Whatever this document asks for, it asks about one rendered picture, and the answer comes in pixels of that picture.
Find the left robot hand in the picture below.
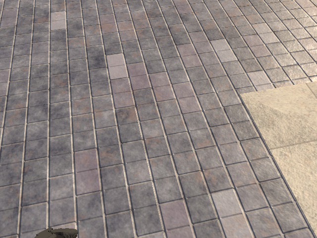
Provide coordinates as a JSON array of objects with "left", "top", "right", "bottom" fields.
[{"left": 35, "top": 227, "right": 78, "bottom": 238}]

